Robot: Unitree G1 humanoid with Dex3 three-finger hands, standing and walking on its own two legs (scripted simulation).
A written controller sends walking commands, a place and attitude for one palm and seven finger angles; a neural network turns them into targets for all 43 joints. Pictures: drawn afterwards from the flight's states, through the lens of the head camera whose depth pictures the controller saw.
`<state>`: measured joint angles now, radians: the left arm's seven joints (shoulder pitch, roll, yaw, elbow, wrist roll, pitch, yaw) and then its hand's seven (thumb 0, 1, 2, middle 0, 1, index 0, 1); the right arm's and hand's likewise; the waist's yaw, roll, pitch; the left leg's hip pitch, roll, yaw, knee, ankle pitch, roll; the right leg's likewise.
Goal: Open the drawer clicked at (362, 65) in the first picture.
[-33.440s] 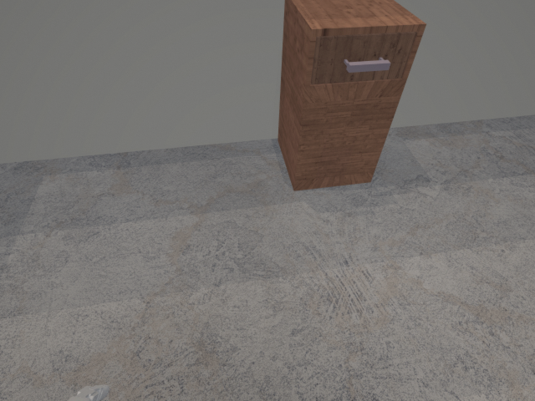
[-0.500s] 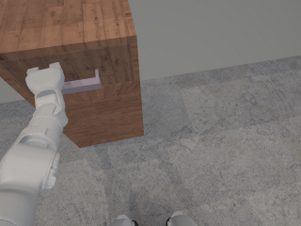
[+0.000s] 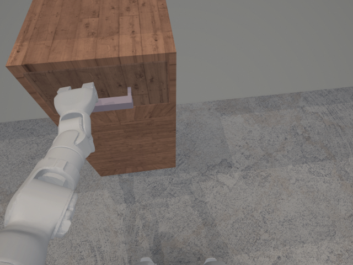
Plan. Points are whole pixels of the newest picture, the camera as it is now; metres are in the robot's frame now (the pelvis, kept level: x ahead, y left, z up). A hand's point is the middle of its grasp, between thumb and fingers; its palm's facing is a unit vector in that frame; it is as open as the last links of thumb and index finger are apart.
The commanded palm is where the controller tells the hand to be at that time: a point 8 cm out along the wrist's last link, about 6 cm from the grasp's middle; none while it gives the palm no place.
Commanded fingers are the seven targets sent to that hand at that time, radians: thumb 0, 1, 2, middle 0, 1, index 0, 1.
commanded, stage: re-aim the fingers above the handle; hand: left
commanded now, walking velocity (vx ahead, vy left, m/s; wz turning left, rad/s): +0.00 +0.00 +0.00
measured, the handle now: (105, 98) +0.58 +0.19 -0.04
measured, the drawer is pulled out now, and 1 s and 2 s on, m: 0.00 0.00 0.00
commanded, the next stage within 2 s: lower the fingers behind the handle in 0.32 s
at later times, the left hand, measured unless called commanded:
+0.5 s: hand (92, 114) +0.48 +0.20 +0.02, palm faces -0.20 -0.02 -0.98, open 13.8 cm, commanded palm +0.48 +0.18 +0.06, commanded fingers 0.00 -0.50 0.30 -0.30 -1.20 -0.30 -1.20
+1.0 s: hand (102, 113) +0.50 +0.18 -0.01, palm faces -0.11 +0.00 -0.99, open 13.8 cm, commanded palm +0.48 +0.18 +0.03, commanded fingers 0.00 -0.50 0.30 -0.30 -1.20 -0.30 -1.20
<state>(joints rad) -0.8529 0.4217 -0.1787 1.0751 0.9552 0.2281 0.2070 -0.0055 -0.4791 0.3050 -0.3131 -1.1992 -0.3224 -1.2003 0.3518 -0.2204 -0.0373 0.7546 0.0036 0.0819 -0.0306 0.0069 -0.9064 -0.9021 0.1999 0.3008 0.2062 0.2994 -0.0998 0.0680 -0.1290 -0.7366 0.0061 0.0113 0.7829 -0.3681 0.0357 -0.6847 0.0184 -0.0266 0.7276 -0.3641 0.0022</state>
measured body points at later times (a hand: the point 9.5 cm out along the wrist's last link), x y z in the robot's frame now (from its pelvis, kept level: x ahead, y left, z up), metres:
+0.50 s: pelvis +0.00 -0.01 +0.00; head +0.10 -0.02 +0.44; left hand +0.48 +0.20 +0.07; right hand -0.02 -0.27 -0.14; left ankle -0.01 +0.10 -0.71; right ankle -0.02 -0.12 -0.71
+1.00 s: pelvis -0.01 -0.01 -0.02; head +0.11 -0.01 +0.42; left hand +0.50 +0.18 +0.05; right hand -0.01 -0.26 -0.15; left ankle -0.01 +0.10 -0.71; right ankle -0.02 -0.12 -0.71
